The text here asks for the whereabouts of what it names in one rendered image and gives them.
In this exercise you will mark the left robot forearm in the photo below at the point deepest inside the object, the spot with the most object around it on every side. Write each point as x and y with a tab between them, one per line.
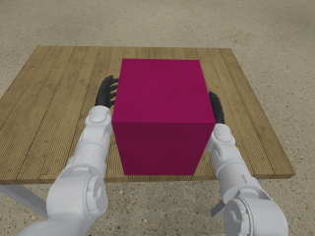
92	147

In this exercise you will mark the left robot hand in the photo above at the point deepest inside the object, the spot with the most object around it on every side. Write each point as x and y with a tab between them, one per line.
104	93

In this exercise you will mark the right robot hand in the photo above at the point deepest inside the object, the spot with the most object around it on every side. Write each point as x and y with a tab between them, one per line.
217	108

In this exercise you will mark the robot left upper arm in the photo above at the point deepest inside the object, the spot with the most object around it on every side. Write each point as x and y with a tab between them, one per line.
73	205

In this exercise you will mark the robot right upper arm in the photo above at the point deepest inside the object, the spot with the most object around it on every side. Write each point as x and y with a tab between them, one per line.
244	216

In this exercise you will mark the table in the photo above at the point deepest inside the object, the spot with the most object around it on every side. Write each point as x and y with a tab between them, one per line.
43	113

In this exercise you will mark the carton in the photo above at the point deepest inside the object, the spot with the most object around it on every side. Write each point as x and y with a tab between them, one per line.
162	116

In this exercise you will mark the right robot forearm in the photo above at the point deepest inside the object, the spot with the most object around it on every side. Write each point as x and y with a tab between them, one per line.
233	175

